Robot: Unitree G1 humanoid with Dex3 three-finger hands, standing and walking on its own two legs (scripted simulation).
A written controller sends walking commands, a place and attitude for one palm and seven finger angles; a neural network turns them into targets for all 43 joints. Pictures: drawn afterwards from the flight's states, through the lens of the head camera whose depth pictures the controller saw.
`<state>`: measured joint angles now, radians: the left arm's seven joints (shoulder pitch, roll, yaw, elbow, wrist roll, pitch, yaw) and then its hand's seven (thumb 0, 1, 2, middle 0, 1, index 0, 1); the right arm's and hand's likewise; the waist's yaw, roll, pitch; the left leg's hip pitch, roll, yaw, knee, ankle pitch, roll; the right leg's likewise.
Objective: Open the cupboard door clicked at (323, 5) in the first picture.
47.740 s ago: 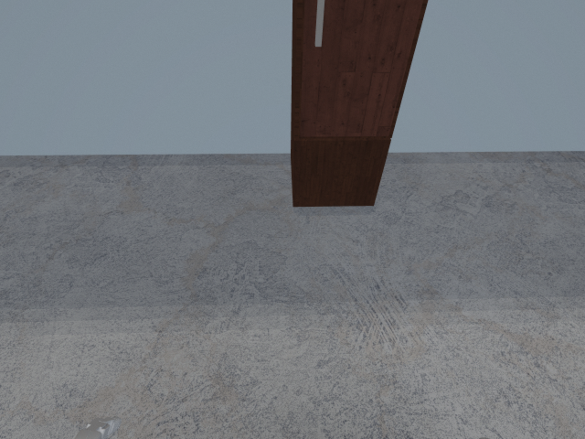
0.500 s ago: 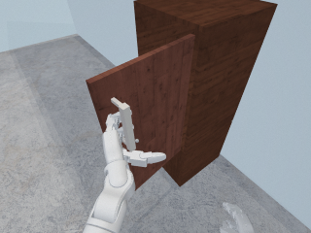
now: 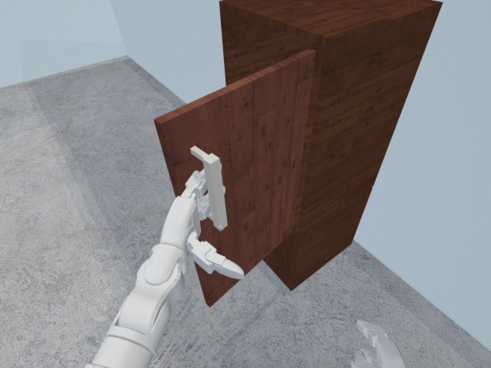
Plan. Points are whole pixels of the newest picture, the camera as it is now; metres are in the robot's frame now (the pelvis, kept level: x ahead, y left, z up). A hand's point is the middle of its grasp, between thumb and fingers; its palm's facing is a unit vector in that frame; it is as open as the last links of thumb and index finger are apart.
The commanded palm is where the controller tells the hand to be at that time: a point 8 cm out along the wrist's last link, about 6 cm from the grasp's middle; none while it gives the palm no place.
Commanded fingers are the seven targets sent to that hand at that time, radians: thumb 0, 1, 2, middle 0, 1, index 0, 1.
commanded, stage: slide the hand sideways off the handle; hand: left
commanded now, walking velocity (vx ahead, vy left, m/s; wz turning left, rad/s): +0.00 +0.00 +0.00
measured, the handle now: (209, 190) +0.38 +0.09 +0.12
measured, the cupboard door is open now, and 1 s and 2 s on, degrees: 98 99 99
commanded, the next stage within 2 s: draw the hand back to the body in 0.96 s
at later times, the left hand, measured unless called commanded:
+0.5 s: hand (198, 253) +0.25 +0.09 +0.11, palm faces -0.05 -1.00 -0.01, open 16.3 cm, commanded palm +0.23 +0.14 +0.11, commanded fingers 0.00 -0.50 0.30 -0.15 -0.30 -0.15 -0.30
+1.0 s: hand (169, 278) +0.22 +0.12 +0.10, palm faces -0.04 -1.00 -0.05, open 16.3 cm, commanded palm +0.20 +0.18 +0.11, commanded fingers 0.00 -0.50 0.30 -0.15 -0.30 -0.15 -0.30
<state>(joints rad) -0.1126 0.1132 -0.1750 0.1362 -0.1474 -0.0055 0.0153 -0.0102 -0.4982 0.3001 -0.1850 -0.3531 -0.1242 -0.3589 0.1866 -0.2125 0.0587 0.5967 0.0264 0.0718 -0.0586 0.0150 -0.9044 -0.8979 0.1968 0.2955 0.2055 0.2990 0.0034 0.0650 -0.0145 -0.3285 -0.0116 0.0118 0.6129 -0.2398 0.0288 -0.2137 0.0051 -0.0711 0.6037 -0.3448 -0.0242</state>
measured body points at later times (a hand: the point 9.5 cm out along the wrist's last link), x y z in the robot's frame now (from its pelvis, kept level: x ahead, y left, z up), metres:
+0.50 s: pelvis +0.02 -0.02 +0.00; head +0.00 -0.03 +0.45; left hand +0.25 +0.14 +0.11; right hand +0.21 -0.23 -0.07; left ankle +0.06 +0.10 -0.73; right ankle -0.01 -0.10 -0.73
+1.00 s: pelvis +0.03 -0.03 +0.00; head +0.02 -0.05 +0.44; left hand +0.21 +0.18 +0.11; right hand +0.21 -0.26 -0.08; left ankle +0.06 +0.10 -0.73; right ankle -0.01 -0.10 -0.73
